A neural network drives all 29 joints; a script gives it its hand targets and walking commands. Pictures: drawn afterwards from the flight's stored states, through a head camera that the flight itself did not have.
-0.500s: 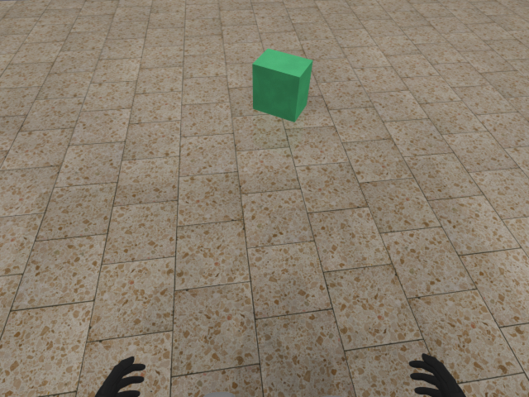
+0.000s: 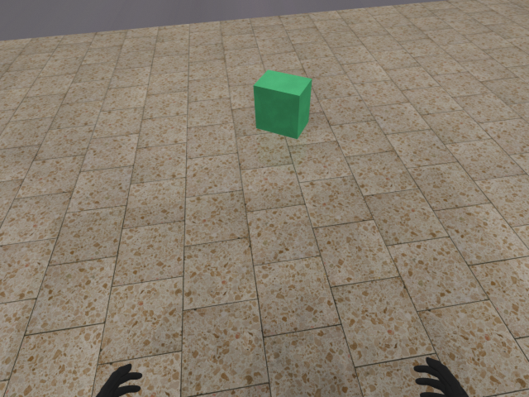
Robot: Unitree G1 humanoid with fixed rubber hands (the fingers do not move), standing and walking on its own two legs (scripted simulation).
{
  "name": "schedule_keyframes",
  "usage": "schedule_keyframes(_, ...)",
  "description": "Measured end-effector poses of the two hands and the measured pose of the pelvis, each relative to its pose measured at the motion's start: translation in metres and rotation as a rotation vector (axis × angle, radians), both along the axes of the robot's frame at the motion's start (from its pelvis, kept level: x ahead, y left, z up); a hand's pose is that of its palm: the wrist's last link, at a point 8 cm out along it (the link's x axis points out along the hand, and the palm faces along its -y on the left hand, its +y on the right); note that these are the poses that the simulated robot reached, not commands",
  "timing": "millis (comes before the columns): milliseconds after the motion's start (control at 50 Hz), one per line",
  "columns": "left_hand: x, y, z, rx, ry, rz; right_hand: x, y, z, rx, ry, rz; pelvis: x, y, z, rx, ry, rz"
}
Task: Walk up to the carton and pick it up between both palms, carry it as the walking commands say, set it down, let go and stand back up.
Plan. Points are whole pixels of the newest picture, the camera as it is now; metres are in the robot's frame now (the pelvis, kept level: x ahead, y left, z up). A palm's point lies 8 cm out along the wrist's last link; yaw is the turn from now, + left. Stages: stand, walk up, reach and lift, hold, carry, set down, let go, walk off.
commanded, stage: stand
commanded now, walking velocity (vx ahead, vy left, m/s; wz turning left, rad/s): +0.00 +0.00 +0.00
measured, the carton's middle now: (282, 104) +1.74 -0.04 -0.62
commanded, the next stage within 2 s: walk up in 0.32 s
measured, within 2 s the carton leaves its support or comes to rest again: neither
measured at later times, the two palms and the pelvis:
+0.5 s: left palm out of the picture +0.09 +0.24 -0.10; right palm out of the picture +0.07 -0.31 -0.11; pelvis +0.00 -0.03 +0.01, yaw +1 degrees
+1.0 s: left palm out of the picture +0.05 +0.34 -0.13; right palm (450, 354) +0.21 -0.27 -0.08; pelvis +0.08 +0.03 -0.02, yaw +2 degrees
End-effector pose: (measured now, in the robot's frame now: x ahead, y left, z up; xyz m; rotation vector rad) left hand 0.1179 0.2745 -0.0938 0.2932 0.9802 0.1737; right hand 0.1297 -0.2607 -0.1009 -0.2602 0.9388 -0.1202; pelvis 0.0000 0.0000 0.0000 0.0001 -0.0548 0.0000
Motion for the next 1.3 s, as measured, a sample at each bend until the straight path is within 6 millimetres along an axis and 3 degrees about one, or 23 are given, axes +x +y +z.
schedule_keyframes(320,-0.015,-0.02,-0.004,-0.001,0.089,0.014,-0.051,-0.04,-0.01,-0.026,0.176,-0.065,-0.001,-0.022,0.008,0.009,-0.013,0.006)
schedule_keyframes(480,-0.023,-0.035,-0.004,-0.017,0.108,0.028,-0.056,-0.046,-0.01,-0.023,0.191,-0.062,-0.003,-0.032,0.012,0.008,-0.018,0.011)
schedule_keyframes(620,-0.035,-0.036,0.001,-0.008,0.083,0.033,-0.059,-0.053,-0.013,-0.015,0.192,-0.042,-0.004,-0.038,0.011,-0.002,-0.005,0.029)
schedule_keyframes(760,-0.087,-0.006,0.005,0.032,0.149,0.104,-0.029,-0.054,0.002,-0.052,0.164,0.036,0.014,-0.023,0.013,-0.029,0.014,0.049)
schedule_keyframes(840,-0.112,0.019,0.001,0.036,0.235,0.154,0.009,-0.041,0.014,-0.076,0.118,0.073,0.034,-0.007,0.012,-0.034,0.006,0.055)
schedule_keyframes(900,-0.114,0.041,-0.009,0.027,0.263,0.186,0.043,-0.026,0.02,-0.109,0.067,0.108,0.055,0.01,0.004,-0.033,-0.006,0.067)
schedule_keyframes(980,-0.084,0.063,-0.034,0.008,0.278,0.157,0.075,-0.009,0.017,-0.168,-0.03,0.1,0.077,0.032,-0.018,-0.008,-0.018,0.046)
schedule_keyframes(1060,-0.018,0.068,-0.038,-0.005,0.212,0.042,0.077,0.004,0.018,-0.159,-0.065,0.027,0.092,0.037,-0.02,0.022,-0.056,0.006)
schedule_keyframes(1160,0.077,0.065,-0.017,0.001,0.054,-0.074,0.066,0.003,0.021,-0.141,-0.022,-0.018,0.119,0.035,-0.011,0.017,-0.071,-0.012)
schedule_keyframes(1300,0.18,0.043,0.029,0.045,-0.061,-0.188,0.071,-0.03,0.016,-0.123,0.021,-0.113,0.174,0.021,-0.001,0.015,-0.053,-0.06)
